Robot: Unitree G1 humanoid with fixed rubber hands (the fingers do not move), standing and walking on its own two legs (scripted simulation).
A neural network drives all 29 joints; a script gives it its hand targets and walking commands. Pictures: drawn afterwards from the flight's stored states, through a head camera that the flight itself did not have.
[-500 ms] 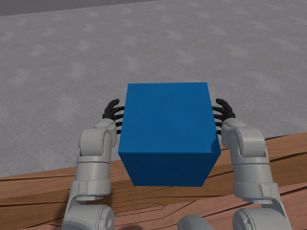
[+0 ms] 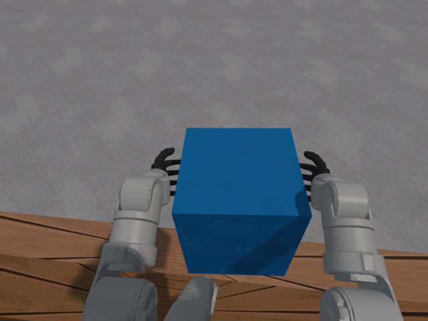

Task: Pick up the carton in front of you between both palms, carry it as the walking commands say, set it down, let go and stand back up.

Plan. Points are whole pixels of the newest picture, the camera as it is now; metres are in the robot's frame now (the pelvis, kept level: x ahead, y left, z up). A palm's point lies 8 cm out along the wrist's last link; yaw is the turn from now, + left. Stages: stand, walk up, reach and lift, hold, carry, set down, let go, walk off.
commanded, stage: carry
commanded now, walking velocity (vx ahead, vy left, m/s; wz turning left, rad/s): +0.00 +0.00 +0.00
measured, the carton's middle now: (237, 204) +0.33 +0.04 -0.01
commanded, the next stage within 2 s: none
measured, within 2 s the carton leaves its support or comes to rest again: neither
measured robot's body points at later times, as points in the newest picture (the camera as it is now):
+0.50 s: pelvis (239, 221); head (251, 78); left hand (215, 116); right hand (304, 126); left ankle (219, 305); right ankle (263, 256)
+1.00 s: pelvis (248, 154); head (262, 60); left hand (224, 89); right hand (282, 96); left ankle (233, 197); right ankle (248, 248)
